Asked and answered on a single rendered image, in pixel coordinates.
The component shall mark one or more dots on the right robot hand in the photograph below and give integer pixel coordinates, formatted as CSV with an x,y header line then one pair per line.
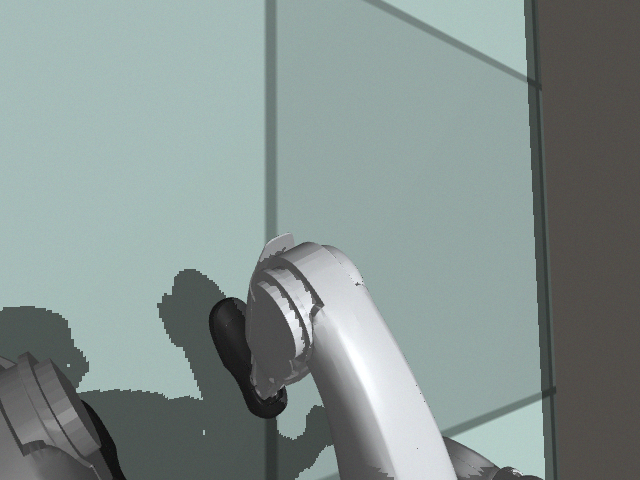
x,y
468,464

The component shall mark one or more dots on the right robot foot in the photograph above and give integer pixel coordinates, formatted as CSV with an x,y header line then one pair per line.
x,y
227,328

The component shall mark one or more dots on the left robot foot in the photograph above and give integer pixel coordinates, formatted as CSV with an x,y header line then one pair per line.
x,y
108,448

